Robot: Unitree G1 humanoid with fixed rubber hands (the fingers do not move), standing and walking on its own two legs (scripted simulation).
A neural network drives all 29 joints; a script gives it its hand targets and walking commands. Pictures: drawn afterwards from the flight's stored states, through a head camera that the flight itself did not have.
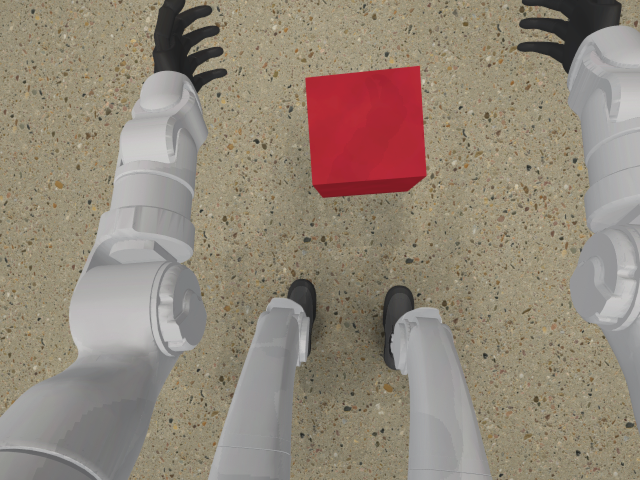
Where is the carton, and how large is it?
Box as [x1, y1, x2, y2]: [305, 66, 426, 197]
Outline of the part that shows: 419,66 305,78 312,184 323,197 405,191 408,190 426,175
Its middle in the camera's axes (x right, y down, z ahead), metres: +0.10 -0.22 +0.84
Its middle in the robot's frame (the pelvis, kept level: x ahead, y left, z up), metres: +0.56 +0.00 -0.53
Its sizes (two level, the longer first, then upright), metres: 0.210 0.200 0.250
